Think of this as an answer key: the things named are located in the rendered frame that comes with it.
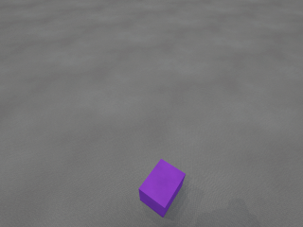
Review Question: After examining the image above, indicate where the carton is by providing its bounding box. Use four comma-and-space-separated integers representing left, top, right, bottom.
138, 159, 186, 218

